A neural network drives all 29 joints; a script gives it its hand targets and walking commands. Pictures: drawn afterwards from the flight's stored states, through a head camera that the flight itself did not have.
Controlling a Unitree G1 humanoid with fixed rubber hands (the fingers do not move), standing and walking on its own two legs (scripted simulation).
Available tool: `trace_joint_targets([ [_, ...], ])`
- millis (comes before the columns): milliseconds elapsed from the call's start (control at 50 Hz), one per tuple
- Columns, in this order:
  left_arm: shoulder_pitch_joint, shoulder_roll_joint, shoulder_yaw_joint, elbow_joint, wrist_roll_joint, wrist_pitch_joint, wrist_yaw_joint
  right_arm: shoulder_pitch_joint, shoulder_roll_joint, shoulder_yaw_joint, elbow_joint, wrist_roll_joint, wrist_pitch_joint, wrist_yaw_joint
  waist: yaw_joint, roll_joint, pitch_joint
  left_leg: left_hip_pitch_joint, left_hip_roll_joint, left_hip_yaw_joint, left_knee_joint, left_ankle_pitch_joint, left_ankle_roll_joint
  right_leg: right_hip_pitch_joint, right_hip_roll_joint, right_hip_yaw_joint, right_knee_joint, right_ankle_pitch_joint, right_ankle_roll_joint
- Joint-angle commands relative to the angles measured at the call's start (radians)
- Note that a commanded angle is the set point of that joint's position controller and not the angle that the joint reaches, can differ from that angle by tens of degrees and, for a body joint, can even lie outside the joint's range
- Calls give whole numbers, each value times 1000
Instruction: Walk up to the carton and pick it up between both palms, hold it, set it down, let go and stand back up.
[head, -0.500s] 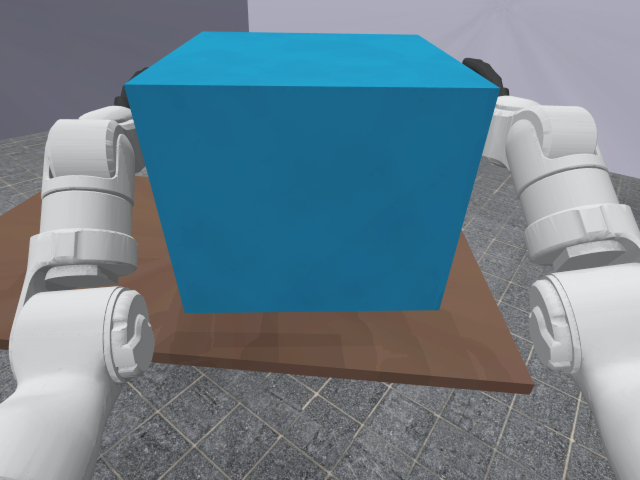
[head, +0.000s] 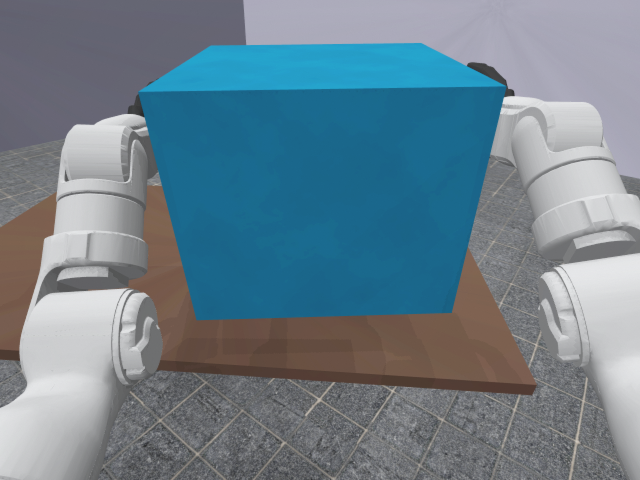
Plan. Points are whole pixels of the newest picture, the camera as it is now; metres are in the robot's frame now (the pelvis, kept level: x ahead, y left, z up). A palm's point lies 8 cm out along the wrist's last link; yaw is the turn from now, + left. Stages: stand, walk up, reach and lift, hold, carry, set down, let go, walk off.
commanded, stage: hold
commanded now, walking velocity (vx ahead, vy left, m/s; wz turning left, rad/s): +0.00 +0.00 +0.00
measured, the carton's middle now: (320, 167) +0.40 +0.00 +0.30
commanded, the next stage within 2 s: none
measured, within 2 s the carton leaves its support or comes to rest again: neither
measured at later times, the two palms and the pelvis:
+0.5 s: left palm (142, 141) +0.37 +0.20 +0.34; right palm (486, 126) +0.36 -0.18 +0.36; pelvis +0.00 +0.00 +0.00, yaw +0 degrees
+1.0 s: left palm (145, 140) +0.37 +0.20 +0.34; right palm (489, 125) +0.36 -0.18 +0.37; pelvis +0.00 +0.00 +0.00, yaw +0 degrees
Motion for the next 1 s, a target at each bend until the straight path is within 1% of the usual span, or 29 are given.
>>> trace_joint_targets([
  [0,-765,-537,-214,-228,-213,-78,-152,-734,638,66,-376,201,-41,151,-4,14,-268,-229,-55,18,-79,147,10,403,11,96,46,133,0],
  [100,-758,-526,-208,-216,-214,-81,-153,-732,638,67,-388,197,-39,139,-6,4,-266,-225,-59,19,-77,144,14,402,8,96,42,127,3],
  [180,-763,-531,-220,-232,-222,-84,-153,-731,637,68,-408,197,-40,132,-13,16,-285,-221,-60,19,-74,149,10,406,7,95,45,132,4],
  [300,-752,-537,-225,-226,-216,-80,-153,-714,618,61,-386,191,-35,132,-19,36,-262,-229,-54,14,-84,138,3,404,9,95,45,120,-5],
  [400,-763,-550,-236,-252,-220,-80,-147,-718,620,63,-390,196,-37,138,-18,50,-273,-230,-51,11,-85,141,-4,405,12,92,51,126,-7],
  [640,-757,-555,-226,-240,-208,-75,-145,-713,614,63,-357,196,-35,152,-9,47,-255,-242,-45,11,-92,135,-4,406,16,95,53,126,-12],
  [720,-751,-549,-221,-243,-205,-73,-147,-711,618,67,-363,200,-33,151,-8,37,-258,-233,-47,12,-88,144,-2,409,16,96,52,139,-10],
  [980,-752,-547,-225,-255,-209,-70,-151,-714,620,69,-388,201,-33,146,-12,34,-266,-224,-51,14,-83,154,-1,409,14,95,51,147,-8],
])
